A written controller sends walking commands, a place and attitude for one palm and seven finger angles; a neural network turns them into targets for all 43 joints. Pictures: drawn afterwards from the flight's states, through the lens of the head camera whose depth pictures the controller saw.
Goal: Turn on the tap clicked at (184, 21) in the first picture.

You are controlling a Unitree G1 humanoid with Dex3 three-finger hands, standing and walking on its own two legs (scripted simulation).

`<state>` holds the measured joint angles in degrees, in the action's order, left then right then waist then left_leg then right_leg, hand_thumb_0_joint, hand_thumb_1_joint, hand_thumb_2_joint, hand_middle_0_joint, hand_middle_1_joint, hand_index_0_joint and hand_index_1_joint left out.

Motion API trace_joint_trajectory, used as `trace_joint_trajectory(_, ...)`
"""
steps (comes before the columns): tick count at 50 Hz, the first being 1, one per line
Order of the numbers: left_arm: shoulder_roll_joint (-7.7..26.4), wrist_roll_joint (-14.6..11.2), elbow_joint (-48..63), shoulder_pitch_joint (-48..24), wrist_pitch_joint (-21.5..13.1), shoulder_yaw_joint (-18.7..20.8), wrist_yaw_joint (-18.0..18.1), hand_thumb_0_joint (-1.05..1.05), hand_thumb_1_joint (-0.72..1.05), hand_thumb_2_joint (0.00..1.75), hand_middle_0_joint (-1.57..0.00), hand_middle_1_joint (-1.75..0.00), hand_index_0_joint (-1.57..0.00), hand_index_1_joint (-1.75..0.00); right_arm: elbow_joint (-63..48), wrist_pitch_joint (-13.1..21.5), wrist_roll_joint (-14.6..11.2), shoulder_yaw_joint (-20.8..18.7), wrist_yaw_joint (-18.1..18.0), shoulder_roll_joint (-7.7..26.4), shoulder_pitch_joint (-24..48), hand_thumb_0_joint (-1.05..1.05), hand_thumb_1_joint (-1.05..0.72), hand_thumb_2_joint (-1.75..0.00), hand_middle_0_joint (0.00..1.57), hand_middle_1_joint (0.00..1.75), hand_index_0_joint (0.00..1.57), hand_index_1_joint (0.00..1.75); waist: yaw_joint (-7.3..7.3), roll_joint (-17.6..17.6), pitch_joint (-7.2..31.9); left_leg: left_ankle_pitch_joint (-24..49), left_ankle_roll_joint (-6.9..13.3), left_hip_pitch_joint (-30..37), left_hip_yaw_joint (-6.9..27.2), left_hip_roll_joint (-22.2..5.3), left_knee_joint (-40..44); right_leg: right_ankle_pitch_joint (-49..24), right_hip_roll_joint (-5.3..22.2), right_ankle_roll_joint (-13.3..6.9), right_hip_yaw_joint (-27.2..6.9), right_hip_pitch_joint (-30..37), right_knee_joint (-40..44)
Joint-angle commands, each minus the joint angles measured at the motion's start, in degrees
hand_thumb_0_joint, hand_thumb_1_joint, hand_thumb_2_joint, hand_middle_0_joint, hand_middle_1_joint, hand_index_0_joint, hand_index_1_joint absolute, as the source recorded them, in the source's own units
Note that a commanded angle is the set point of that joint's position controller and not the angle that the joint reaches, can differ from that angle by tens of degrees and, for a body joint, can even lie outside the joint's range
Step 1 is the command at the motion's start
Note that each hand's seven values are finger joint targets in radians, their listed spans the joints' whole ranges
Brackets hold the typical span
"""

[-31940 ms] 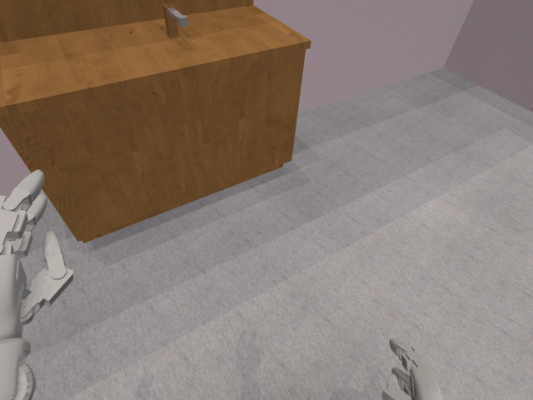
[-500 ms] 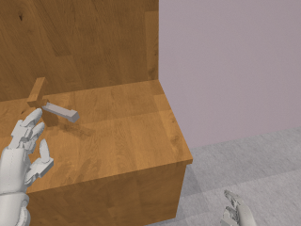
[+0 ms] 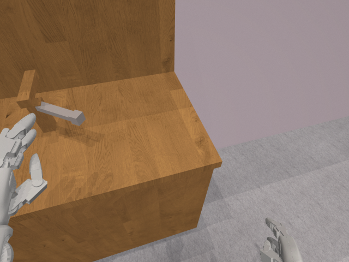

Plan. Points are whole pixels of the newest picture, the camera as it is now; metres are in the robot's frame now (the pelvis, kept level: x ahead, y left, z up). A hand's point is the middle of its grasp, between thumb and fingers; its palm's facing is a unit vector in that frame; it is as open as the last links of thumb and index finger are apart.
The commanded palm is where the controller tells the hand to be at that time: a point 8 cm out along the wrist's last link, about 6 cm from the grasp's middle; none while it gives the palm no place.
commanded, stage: step back with the hand held close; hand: left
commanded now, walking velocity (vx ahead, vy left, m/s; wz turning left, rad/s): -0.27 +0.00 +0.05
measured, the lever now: (77, 117) +0.44 +0.30 +0.07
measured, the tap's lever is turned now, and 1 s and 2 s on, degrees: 52 52 52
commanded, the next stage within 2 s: stop stepping back and stand still in 0.82 s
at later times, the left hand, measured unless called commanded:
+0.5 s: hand out of the picture +0.15 +0.27 +0.17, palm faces +0.40 -0.83 -0.39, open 7.5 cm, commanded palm +0.09 +0.30 +0.18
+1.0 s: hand out of the picture +0.04 +0.28 +0.17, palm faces +0.29 -0.87 -0.40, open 7.5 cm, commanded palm -0.02 +0.33 +0.18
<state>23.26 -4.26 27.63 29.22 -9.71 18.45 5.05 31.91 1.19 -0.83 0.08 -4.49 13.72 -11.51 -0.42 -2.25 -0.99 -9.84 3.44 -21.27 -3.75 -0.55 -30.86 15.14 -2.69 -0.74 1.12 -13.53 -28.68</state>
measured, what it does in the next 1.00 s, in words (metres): walks backwards: right foot, then left foot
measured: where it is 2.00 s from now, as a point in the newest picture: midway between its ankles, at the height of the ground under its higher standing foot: outside the picture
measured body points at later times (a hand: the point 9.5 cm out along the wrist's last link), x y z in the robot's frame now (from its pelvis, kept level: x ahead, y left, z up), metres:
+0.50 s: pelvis -0.06 +0.02 -0.01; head -0.06 +0.04 +0.44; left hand +0.12 +0.31 +0.19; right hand +0.12 -0.21 -0.08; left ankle +0.07 +0.08 -0.73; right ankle -0.05 -0.11 -0.71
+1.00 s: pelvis -0.19 +0.05 +0.00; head -0.15 +0.08 +0.45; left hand +0.02 +0.32 +0.19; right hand -0.03 -0.19 -0.07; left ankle -0.12 +0.16 -0.73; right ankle -0.15 -0.07 -0.69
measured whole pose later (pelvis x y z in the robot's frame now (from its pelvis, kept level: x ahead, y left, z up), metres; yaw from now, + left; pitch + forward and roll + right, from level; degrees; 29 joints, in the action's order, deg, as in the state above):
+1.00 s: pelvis -0.19 +0.05 +0.00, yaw -1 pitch -1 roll -1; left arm 25.3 -4.5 35.2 28.6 -11.1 23.0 6.9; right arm 34.3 7.1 -0.2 -0.3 -2.0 9.5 -10.2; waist 1.6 4.1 -5.5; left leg -10.1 1.1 -20.1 -2.1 -1.2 -30.7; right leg 26.3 -1.9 1.7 -1.9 -27.2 -51.5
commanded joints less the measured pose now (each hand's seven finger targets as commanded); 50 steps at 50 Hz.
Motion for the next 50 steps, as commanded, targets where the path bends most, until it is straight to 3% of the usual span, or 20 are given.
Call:
trace_joint_trajectory(1,8.23,0.60,12.43,-3.53,-4.53,8.23,2.43,0.00,0.90,0.90,-0.20,-0.30,-0.20,-0.30,-9.40,5.19,0.44,-2.40,-0.66,6.79,6.71,0.00,-0.90,-0.90,0.20,0.30,0.20,0.30,-1.18,-8.76,7.01,-21.19,1.34,-0.10,16.61,-9.98,16.06,1.34,1.49,1.07,-2.31,0.82,-1.47)
trace_joint_trajectory(7,6.76,1.57,10.22,-5.19,-3.66,6.98,2.44,0.00,0.90,0.90,-0.20,-0.30,-0.20,-0.30,-8.26,6.45,0.35,-2.47,-0.96,6.85,5.71,0.00,-0.90,-0.90,0.20,0.30,0.20,0.30,-1.07,-1.81,6.16,-27.16,1.74,-4.70,16.10,-9.88,15.25,1.19,1.95,0.94,-3.75,2.43,-0.64)
trace_joint_trajectory(11,6.69,0.93,11.57,-7.41,-3.42,5.20,3.04,0.00,0.90,0.90,-0.20,-0.30,-0.20,-0.30,-7.18,6.20,0.38,-2.29,-0.60,5.66,5.09,0.00,-0.90,-0.90,0.20,0.30,0.20,0.30,-0.09,6.68,5.82,-15.79,-0.73,3.56,10.08,-4.67,1.28,-0.51,10.08,-3.15,-12.52,-9.07,7.42)
trace_joint_trajectory(14,7.83,0.67,14.30,-9.22,-3.71,5.67,3.95,0.00,0.90,0.90,-0.20,-0.30,-0.20,-0.30,-6.15,5.82,0.53,-2.35,-0.37,4.90,4.69,0.00,-0.90,-0.90,0.20,0.30,0.20,0.30,0.87,6.43,8.57,-8.28,-1.91,6.26,8.86,-3.42,-4.85,-9.69,14.25,-5.66,-14.75,-9.46,6.38)
trace_joint_trajectory(18,10.47,0.37,15.79,-6.12,-4.58,9.29,4.38,0.00,0.90,0.90,-0.20,-0.30,-0.20,-0.30,-7.24,5.78,0.22,-2.59,-0.29,5.92,5.75,0.00,-0.90,-0.90,0.20,0.30,0.20,0.30,0.46,-1.92,6.80,-14.35,-0.91,4.48,13.89,-6.45,3.15,0.32,9.06,-3.18,-9.44,-11.47,1.42)
trace_joint_trajectory(21,9.24,2.18,15.90,-5.60,-5.31,10.92,3.97,0.00,0.90,0.90,-0.20,-0.30,-0.20,-0.30,-7.91,6.42,1.39,-2.56,-0.24,6.72,6.92,0.00,-0.90,-0.90,0.20,0.30,0.20,0.30,-0.39,-15.92,5.89,-39.26,2.60,-13.81,26.18,-16.30,26.21,9.28,-2.10,1.47,-1.52,3.59,-19.28)
trace_joint_trajectory(25,6.69,0.77,12.53,-4.33,-5.27,8.29,3.05,0.00,0.90,0.90,-0.20,-0.30,-0.20,-0.30,-6.36,7.32,1.34,-2.75,0.61,4.89,5.31,0.00,-0.90,-0.90,0.20,0.30,0.20,0.30,-1.32,-7.50,7.83,-23.95,0.47,-0.81,17.93,-13.96,23.65,12.77,-1.60,0.71,-0.88,-3.25,-17.96)
trace_joint_trajectory(28,5.39,0.41,12.36,-5.61,-5.06,5.62,2.85,0.00,0.90,0.90,-0.20,-0.30,-0.20,-0.30,-5.57,7.70,1.43,-2.17,0.75,4.57,5.31,0.00,-0.90,-0.90,0.20,0.30,0.20,0.30,-1.26,-10.75,8.97,-19.05,-2.00,3.59,13.60,-12.28,22.19,11.90,-1.05,-0.38,-0.86,-0.71,-4.20)
trace_joint_trajectory(30,5.74,0.80,11.46,-8.36,-5.21,4.62,2.71,0.00,0.90,0.90,-0.20,-0.30,-0.20,-0.30,-4.26,7.10,1.66,-2.38,1.06,4.32,4.10,0.00,-0.90,-0.90,0.20,0.30,0.20,0.30,-1.02,-5.79,10.46,-16.49,-5.19,7.04,9.82,-9.53,13.03,4.93,2.77,-3.06,-2.42,-0.36,9.95)
trace_joint_trajectory(32,9.03,1.04,14.43,-12.42,-6.45,4.56,3.28,0.00,0.90,0.90,-0.20,-0.30,-0.20,-0.30,-3.57,6.48,1.14,-2.27,1.04,3.11,4.32,0.00,-0.90,-0.90,0.20,0.30,0.20,0.30,-0.03,11.22,9.64,-13.15,-6.82,11.41,3.63,-0.51,-20.93,-6.66,19.95,-10.86,-19.21,-13.13,19.85)
trace_joint_trajectory(33,8.96,1.08,16.12,-14.41,-6.01,3.64,3.47,0.00,0.90,0.90,-0.20,-0.30,-0.20,-0.30,-4.01,7.21,0.47,-2.41,1.11,3.50,5.69,0.00,-0.90,-0.90,0.20,0.30,0.20,0.30,-0.70,18.86,8.37,-19.71,-6.88,5.58,3.83,3.90,-34.95,-16.52,24.18,-13.74,-19.58,-15.18,18.13)
trace_joint_trajectory(34,8.23,1.20,13.76,-13.05,-4.98,3.62,3.32,0.00,0.90,0.90,-0.20,-0.30,-0.20,-0.30,-4.68,7.00,0.16,-2.75,1.10,3.93,6.46,0.00,-0.90,-0.90,0.20,0.30,0.20,0.30,0.27,19.54,4.44,-20.89,-5.82,-3.53,7.06,2.34,-40.62,-27.59,23.65,-13.20,-16.01,-11.49,13.83)
trace_joint_trajectory(37,9.78,1.26,11.69,-12.22,-5.92,7.45,3.46,0.00,0.90,0.90,-0.20,-0.30,-0.20,-0.30,-5.06,4.84,0.67,0.07,0.66,1.54,8.91,0.00,-0.90,-0.90,0.20,0.30,0.20,0.30,1.07,6.14,2.82,-21.04,-4.81,-7.70,6.83,-1.21,-30.43,-41.80,20.27,-8.75,-8.47,-1.14,5.38)
trace_joint_trajectory(40,9.75,1.11,14.87,-5.21,-6.80,9.90,3.64,0.00,0.90,0.90,-0.20,-0.30,-0.20,-0.30,-5.87,4.51,0.43,-0.81,0.13,2.39,7.50,0.00,-0.90,-0.90,0.20,0.30,0.20,0.30,1.23,3.21,8.34,-7.53,-4.54,-0.06,2.32,0.38,-0.02,-40.61,16.36,-5.45,-7.08,5.45,-3.58)
trace_joint_trajectory(41,9.99,0.70,17.41,-3.46,-7.17,10.63,3.78,0.00,0.90,0.90,-0.20,-0.30,-0.20,-0.30,-6.44,4.39,0.37,-1.69,0.08,3.20,6.04,0.00,-0.90,-0.90,0.20,0.30,0.20,0.30,1.31,1.72,10.45,3.13,-4.02,6.67,1.77,-0.74,8.02,-35.56,13.96,-3.21,-5.89,4.17,-6.46)
trace_joint_trajectory(43,10.65,-0.13,19.36,0.47,-7.15,11.66,3.82,0.00,0.90,0.90,-0.20,-0.30,-0.20,-0.30,-8.18,5.53,-0.27,-4.21,0.71,6.26,4.75,0.00,-0.90,-0.90,0.20,0.30,0.20,0.30,-0.11,-13.40,11.74,40.85,3.10,21.30,19.76,-18.75,9.17,9.30,3.00,1.91,-1.61,-15.00,-18.88)
trace_joint_trajectory(44,8.35,-0.12,17.13,1.81,-7.61,10.17,3.02,0.00,0.90,0.90,-0.20,-0.30,-0.20,-0.30,-6.50,6.42,-0.17,-4.21,1.69,5.72,2.93,0.00,-0.90,-0.90,0.20,0.30,0.20,0.30,0.25,-10.47,11.95,44.36,4.92,22.40,19.46,-19.59,8.79,17.80,0.42,1.40,-4.05,-18.72,-26.82)
trace_joint_trajectory(45,10.25,-0.96,22.04,0.80,-7.42,11.27,2.68,0.00,0.90,0.90,-0.20,-0.30,-0.20,-0.30,-6.10,7.94,1.31,-3.34,1.70,4.80,2.97,0.00,-0.90,-0.90,0.20,0.30,0.20,0.30,0.20,-13.82,13.75,39.77,5.22,18.83,22.38,-19.10,9.39,19.37,1.22,2.32,-5.68,-18.34,-29.23)
trace_joint_trajectory(47,8.80,-0.32,22.50,-1.51,-6.23,10.99,3.02,0.00,0.90,0.90,-0.20,-0.30,-0.20,-0.30,-4.05,9.18,1.04,-4.36,2.09,5.46,2.17,0.00,-0.90,-0.90,0.20,0.30,0.20,0.30,1.22,-11.46,11.53,28.58,4.22,14.40,16.96,-16.09,9.46,11.80,1.92,2.41,-6.11,-14.76,-28.22)
trace_joint_trajectory(50,7.43,-0.03,19.72,1.62,-3.97,9.92,3.63,0.00,0.90,0.90,-0.20,-0.30,-0.20,-0.30,-5.77,9.55,-0.11,-4.27,2.37,5.91,3.34,0.00,-0.90,-0.90,0.20,0.30,0.20,0.30,1.15,-10.32,7.44,-12.06,2.28,5.48,15.31,-13.20,15.34,8.78,1.88,1.67,-1.76,-7.75,-17.69)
